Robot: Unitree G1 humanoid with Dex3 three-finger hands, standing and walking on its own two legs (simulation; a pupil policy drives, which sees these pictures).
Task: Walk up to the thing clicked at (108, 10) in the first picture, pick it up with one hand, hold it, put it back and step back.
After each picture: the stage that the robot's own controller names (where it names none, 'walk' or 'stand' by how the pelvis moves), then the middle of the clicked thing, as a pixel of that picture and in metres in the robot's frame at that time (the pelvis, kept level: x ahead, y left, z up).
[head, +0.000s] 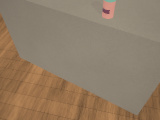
stand; (108, 6) +0.86 -0.11 +0.04
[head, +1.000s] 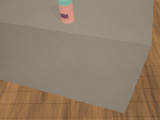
walk; (66, 10) +0.74 +0.14 +0.06
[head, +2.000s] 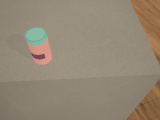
stand; (39, 46) +0.43 +0.18 +0.09
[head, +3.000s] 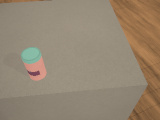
stand; (34, 64) +0.42 +0.21 +0.05
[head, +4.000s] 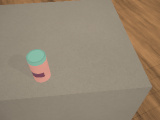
stand; (39, 66) +0.41 +0.19 +0.04
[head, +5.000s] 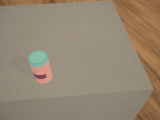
stand; (41, 67) +0.41 +0.19 +0.04
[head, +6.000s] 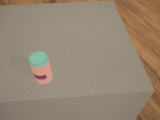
stand; (41, 68) +0.41 +0.18 +0.04
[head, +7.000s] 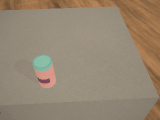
rise first; (45, 72) +0.39 +0.18 +0.04
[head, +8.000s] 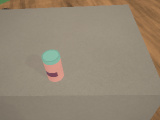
go down; (53, 66) +0.42 +0.17 +0.04
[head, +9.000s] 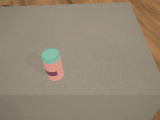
go down; (53, 65) +0.42 +0.17 +0.05
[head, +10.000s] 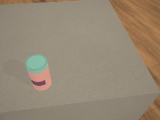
go down; (39, 73) +0.38 +0.16 +0.06
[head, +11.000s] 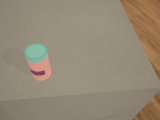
close in; (39, 62) +0.40 +0.16 +0.07
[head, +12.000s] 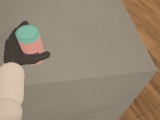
close; (31, 45) +0.44 +0.17 +0.10
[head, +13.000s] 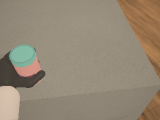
lift; (27, 66) +0.35 +0.18 +0.13
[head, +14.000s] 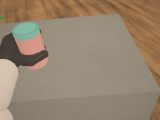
lift; (31, 46) +0.34 +0.17 +0.25
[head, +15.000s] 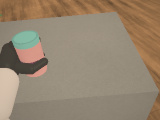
hold; (31, 54) +0.33 +0.17 +0.22
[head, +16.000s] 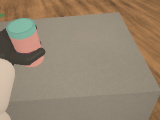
hold; (27, 43) +0.33 +0.17 +0.26
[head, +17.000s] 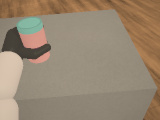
crouch; (34, 40) +0.37 +0.16 +0.23
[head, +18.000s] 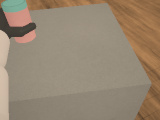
lower; (20, 21) +0.45 +0.19 +0.24
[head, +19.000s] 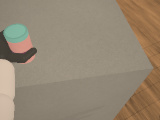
lower; (20, 44) +0.45 +0.20 +0.10
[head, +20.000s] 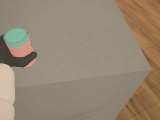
lower; (21, 48) +0.44 +0.19 +0.09
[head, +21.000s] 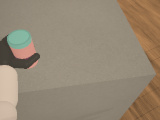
lower; (24, 50) +0.43 +0.19 +0.09
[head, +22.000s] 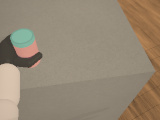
lower; (26, 49) +0.43 +0.18 +0.09
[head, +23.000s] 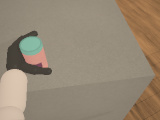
withdraw; (35, 56) +0.42 +0.17 +0.09
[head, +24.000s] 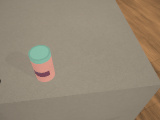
sink last; (42, 64) +0.40 +0.15 +0.08
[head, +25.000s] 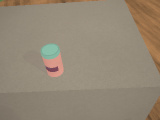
stand; (52, 60) +0.43 +0.17 +0.07
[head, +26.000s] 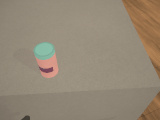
stand; (47, 60) +0.41 +0.16 +0.07
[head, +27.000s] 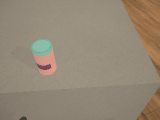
stand; (44, 57) +0.42 +0.16 +0.09
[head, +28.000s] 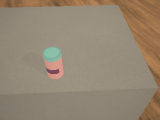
stand; (53, 63) +0.44 +0.15 +0.04
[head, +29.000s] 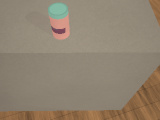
walk; (59, 22) +0.53 +0.12 +0.08
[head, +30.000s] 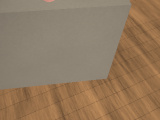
walk; out of the picture +0.79 +0.23 +0.07
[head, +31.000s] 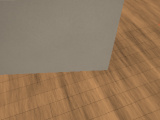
stand; out of the picture +1.07 +0.20 +0.06
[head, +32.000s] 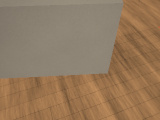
stand; out of the picture +1.06 +0.19 +0.04
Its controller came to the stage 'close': yes
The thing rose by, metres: 0.21
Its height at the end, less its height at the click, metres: +0.00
